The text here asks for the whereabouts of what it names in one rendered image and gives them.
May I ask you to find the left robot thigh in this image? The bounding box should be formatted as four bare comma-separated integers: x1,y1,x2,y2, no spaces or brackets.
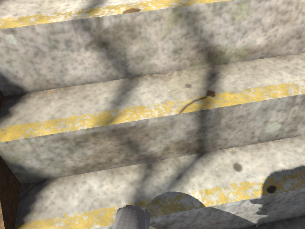
112,204,151,229

